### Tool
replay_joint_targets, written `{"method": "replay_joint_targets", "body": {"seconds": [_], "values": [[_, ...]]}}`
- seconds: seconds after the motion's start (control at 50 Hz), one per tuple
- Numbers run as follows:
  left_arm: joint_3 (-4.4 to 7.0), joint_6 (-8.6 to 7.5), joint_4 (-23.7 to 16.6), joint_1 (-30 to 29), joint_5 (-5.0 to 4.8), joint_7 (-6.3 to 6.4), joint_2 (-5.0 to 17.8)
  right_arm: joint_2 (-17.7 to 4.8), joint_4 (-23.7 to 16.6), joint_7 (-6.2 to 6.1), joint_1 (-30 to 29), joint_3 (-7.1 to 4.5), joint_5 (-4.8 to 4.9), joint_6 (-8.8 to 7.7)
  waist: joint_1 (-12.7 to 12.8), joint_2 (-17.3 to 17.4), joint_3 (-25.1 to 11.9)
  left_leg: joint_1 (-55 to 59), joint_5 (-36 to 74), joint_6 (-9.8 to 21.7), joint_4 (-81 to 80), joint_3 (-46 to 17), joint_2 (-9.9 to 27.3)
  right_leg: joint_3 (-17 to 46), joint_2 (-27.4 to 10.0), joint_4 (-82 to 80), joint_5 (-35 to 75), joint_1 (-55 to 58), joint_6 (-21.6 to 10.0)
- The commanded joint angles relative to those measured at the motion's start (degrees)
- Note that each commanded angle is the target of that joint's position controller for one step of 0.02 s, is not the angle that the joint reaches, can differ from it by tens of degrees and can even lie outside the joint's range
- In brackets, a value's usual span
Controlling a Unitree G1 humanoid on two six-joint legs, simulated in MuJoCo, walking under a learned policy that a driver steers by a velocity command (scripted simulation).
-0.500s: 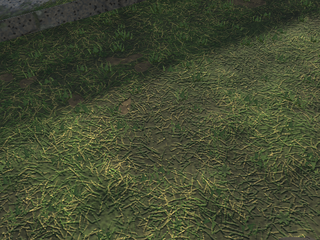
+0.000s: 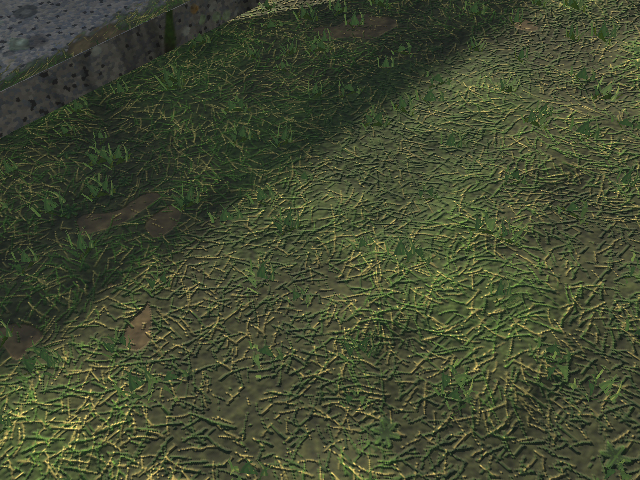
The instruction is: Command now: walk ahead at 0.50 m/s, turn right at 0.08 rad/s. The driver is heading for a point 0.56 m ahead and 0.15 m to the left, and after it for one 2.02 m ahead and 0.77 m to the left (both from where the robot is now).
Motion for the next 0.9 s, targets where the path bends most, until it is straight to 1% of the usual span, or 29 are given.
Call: {"method": "replay_joint_targets", "body": {"seconds": [0.02, 0.04, 0.06, 0.1, 0.16, 0.22, 0.26, 0.3, 0.34, 0.38, 0.4, 0.42, 0.44, 0.46, 0.48, 0.5, 0.52, 0.54, 0.56, 0.58, 0.6, 0.64, 0.68, 0.72, 0.76, 0.8, 0.84, 0.88, 0.9], "values": [[2.34, -0.75, 1.35, 9.41, -0.96, 0.65, 6.94, -6.15, -4.71, 0.15, -2.05, -1.54, -0.29, -0.71, 3.58, -4.51, -2.64, -20.13, 5.12, 0.67, 4.90, -3.64, 3.94, 19.83, -16.03, -17.78, 10.41, 19.18, -7.39], [1.97, -1.08, 1.77, 8.50, -1.06, 0.71, 5.69, -5.47, -3.81, 0.47, -0.49, -1.38, -0.95, 0.05, 2.13, -5.22, -2.29, -17.29, 6.22, -0.04, 3.47, -3.45, 4.27, 16.72, -14.17, -19.24, 12.36, 16.25, -6.47], [1.96, -1.55, 2.30, 9.11, -1.07, 0.70, 5.68, -4.82, -3.49, 0.82, -0.08, -1.37, -1.18, 0.62, 1.68, -5.39, -2.64, -15.95, 7.08, -0.50, 3.07, -2.92, 3.86, 15.41, -13.76, -20.11, 14.80, 15.17, -6.75], [2.33, -2.20, 3.94, 10.93, -1.61, 0.69, 6.55, -4.20, -4.01, 1.32, -2.32, -1.45, -1.44, 1.18, 1.25, -4.44, -1.47, -17.77, 9.76, -1.39, 1.27, -2.28, 4.13, 13.36, -13.19, -22.25, 16.25, 14.75, -7.54], [2.49, -2.31, 5.95, 13.53, -1.73, 0.70, 6.68, -3.87, -6.11, 1.52, -9.78, -1.35, -1.51, 1.38, 2.48, -3.78, 1.43, -22.87, 15.96, -2.66, -4.59, -1.62, 5.23, 11.07, -12.44, -24.75, 15.54, 15.53, -7.81], [2.41, -2.30, 7.73, 15.81, -1.63, 0.58, 6.59, -3.04, -7.89, 1.56, -16.18, -0.77, -1.15, 1.11, 3.90, -3.75, 2.54, -22.72, 21.21, -2.88, -13.33, -0.39, 4.67, 8.47, -11.41, -24.81, 18.12, 16.64, -7.15], [2.46, -2.34, 9.07, 17.85, -1.47, 0.65, 7.06, -2.78, -8.94, 1.52, -19.97, -0.43, -0.97, 0.96, 5.04, -3.78, 3.03, -21.61, 23.38, -2.33, -18.16, 0.59, 3.75, 7.55, -11.69, -24.50, 20.19, 18.27, -6.82], [2.47, -2.21, 10.44, 19.74, -1.21, 0.87, 7.42, -3.17, -9.92, 1.39, -22.87, -0.35, -0.90, 0.83, 5.85, -3.74, 3.62, -21.32, 23.56, -1.30, -21.52, 1.17, 2.92, 7.39, -12.64, -23.71, 21.96, 21.23, -6.57], [2.54, -2.03, 11.59, 20.52, -0.94, 1.25, 7.90, -3.78, -10.71, 1.26, -24.40, -0.47, -0.94, 0.60, 5.79, -3.73, 4.14, -20.89, 21.53, 0.17, -23.97, 1.26, 2.21, 7.59, -14.00, -22.23, 24.98, 24.51, -6.22], [2.67, -1.89, 12.26, 19.55, -0.75, 1.60, 8.62, -4.31, -10.48, 0.95, -22.84, -0.74, -1.00, 0.21, 4.33, -3.90, 3.44, -16.72, 17.51, 2.03, -26.38, 2.12, 0.50, 6.75, -14.54, -18.36, 33.97, 26.51, -5.30], [2.79, -1.86, 12.48, 18.70, -0.64, 1.72, 9.19, -4.89, -9.41, 0.57, -19.39, -1.11, -1.04, -0.04, 2.63, -4.31, 1.51, -11.40, 15.27, 3.04, -27.44, 2.90, -1.29, 5.97, -14.22, -13.86, 42.27, 26.74, -4.50], [2.88, -1.64, 12.75, 17.84, -0.65, 1.72, 9.60, -5.66, -7.03, 0.07, -12.27, -1.69, -1.21, -0.46, -0.64, -3.62, -2.24, -2.75, 15.26, 4.27, -30.25, 3.87, -3.31, 4.54, -12.79, -5.15, 47.62, 25.97, -3.59], [2.55, -1.59, 12.56, 17.64, -0.84, 1.71, 8.88, -7.77, -3.64, -0.57, -2.12, -2.63, -1.97, -1.07, -4.49, -1.86, -8.09, 11.35, 16.37, 6.13, -31.72, 1.54, -1.38, 2.60, -10.19, 7.19, 41.63, 19.39, -2.48], [1.38, -1.77, 10.39, 20.19, -2.36, 1.38, 4.69, -13.79, -2.37, -1.25, 6.02, -4.23, -3.25, -1.36, -5.52, 7.00, -15.87, 28.14, 9.04, 10.73, -33.63, -18.79, 14.11, -0.77, -4.34, 27.25, 18.83, 2.61, -0.24], [1.69, -1.69, 11.00, 23.91, -2.15, 1.20, 3.84, -15.91, -1.96, -0.66, 5.98, -4.67, -2.10, -0.92, -3.14, 13.67, -19.34, 33.03, 11.29, 15.62, -41.79, -41.20, 23.15, 3.85, 4.40, 40.55, -19.66, -9.99, 0.27], [2.69, -1.36, 10.69, 18.72, -1.01, 1.31, 7.11, -12.67, -2.33, -0.42, -0.06, -4.09, -0.24, -0.56, -1.13, 5.56, -11.11, 25.63, 6.44, 13.82, -43.02, -35.70, 20.02, 8.86, -0.02, 43.39, -15.07, -13.90, -0.60], [2.61, -1.66, 9.78, 15.45, -0.99, 0.90, 6.61, -8.78, -3.25, -0.23, -5.48, -3.10, 0.07, -0.65, 0.60, 2.61, -4.32, 16.99, 7.38, 12.43, -45.02, -27.77, 18.08, 7.86, -2.54, 40.94, -9.70, -14.00, -0.73], [2.46, -1.69, 9.42, 13.42, -0.83, 0.64, 5.49, -6.37, -3.21, -0.03, -7.92, -2.41, -0.07, -0.92, 1.97, 1.78, -1.44, 11.95, 10.93, 10.86, -47.10, -22.87, 14.81, 6.78, -4.76, 37.35, -6.45, -12.54, -0.59], [2.41, -1.19, 9.43, 13.36, -0.01, 0.44, 4.91, -5.09, -2.45, -0.06, -8.37, -1.99, 0.20, -1.22, 3.33, 3.03, 0.11, 8.41, 15.93, 9.75, -48.14, -19.17, 12.33, 6.16, -5.93, 34.65, -5.05, -10.41, 0.19], [2.19, -0.55, 9.74, 14.09, 0.51, 0.12, 3.99, -4.19, -1.63, -0.06, -7.94, -1.68, 0.27, -1.51, 4.30, 3.85, -0.36, 6.37, 19.42, 9.43, -48.91, -16.67, 10.80, 5.65, -6.43, 32.99, -4.25, -7.94, 1.08], [2.10, -0.15, 9.56, 13.73, 0.65, -0.16, 3.36, -4.35, -0.80, -0.02, -6.35, -1.71, 0.31, -1.95, 4.50, 3.59, -0.78, 5.79, 23.28, 9.97, -49.15, -15.68, 10.14, 4.88, -6.26, 32.14, -3.73, -7.19, 1.91], [1.93, 0.31, 8.33, 10.81, 0.63, -0.46, 2.69, -5.95, 0.57, -0.18, -3.99, -2.22, 0.68, -2.40, 4.73, 2.65, 0.08, 5.02, 25.07, 11.03, -50.47, -13.97, 9.22, 3.91, -6.78, 28.41, -1.73, -9.13, 3.77], [1.81, 0.54, 6.67, 6.20, 0.35, -0.15, 2.74, -6.76, 1.17, -0.44, -2.75, -2.36, 0.55, -2.37, 4.32, 2.14, 2.34, 4.44, 36.50, 11.32, -49.86, -12.14, 8.53, 2.81, -6.53, 23.01, 1.07, -11.33, 5.79], [1.46, 0.56, 5.34, 2.58, -0.18, 0.31, 2.15, -6.89, 1.57, -0.43, -1.81, -2.35, 0.35, -2.01, 3.77, 2.72, 1.95, 4.38, 49.90, 10.10, -46.23, -9.17, 6.64, 1.90, -5.01, 16.79, 3.73, -10.01, 6.94], [1.15, 0.59, 4.37, -0.13, -0.76, 0.70, 1.95, -7.36, 1.76, -0.51, -0.38, -2.47, 0.31, -1.49, 2.58, 4.10, -0.26, 5.41, 55.46, 8.58, -42.90, -8.27, 5.48, 1.41, -3.10, 12.32, 6.61, -7.55, 6.88], [1.11, 0.60, 3.58, -2.23, -1.20, 1.17, 2.65, -7.47, 1.72, -0.77, 0.67, -2.56, 0.22, -0.74, 1.41, 5.26, -1.77, 7.23, 55.45, 7.76, -40.24, -9.40, 5.12, 1.80, -1.65, 9.23, 8.28, -6.17, 6.49], [1.15, 0.37, 3.00, -3.02, -1.31, 1.65, 3.50, -7.46, 1.40, -1.18, 0.66, -2.78, -0.08, 0.12, 0.95, 5.89, -2.06, 8.80, 54.07, 7.21, -37.32, -11.79, 5.42, 2.97, -0.85, 6.04, 7.11, -4.92, 5.88], [1.64, -0.29, 3.86, 0.65, -1.33, 2.12, 5.15, -7.98, 0.40, -1.71, -1.36, -3.26, -0.24, 0.69, 2.47, 6.02, -2.38, 9.17, 50.53, 5.84, -33.32, -15.36, 5.64, 4.90, -0.51, 0.35, 5.57, -0.15, 4.77], [1.98, -0.91, 4.89, 4.28, -1.12, 2.47, 5.98, -8.43, -0.24, -1.81, -3.25, -3.56, 0.11, 0.74, 4.44, 4.96, -2.85, 8.27, 47.71, 4.58, -29.08, -15.97, 4.47, 5.04, -0.57, -5.28, 8.61, 4.68, 3.98]]}}
Next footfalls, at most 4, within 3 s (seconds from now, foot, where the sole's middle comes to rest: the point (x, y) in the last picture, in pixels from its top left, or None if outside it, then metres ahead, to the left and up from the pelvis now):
0.44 left None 0.40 0.11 -0.77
0.92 right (347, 402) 0.63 -0.04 -0.77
1.38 left None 0.47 0.14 -0.77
1.84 right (345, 428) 0.58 -0.03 -0.77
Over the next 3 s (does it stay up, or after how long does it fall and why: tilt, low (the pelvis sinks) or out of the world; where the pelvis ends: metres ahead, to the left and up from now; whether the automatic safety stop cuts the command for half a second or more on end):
stays up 0.52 0.05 0.01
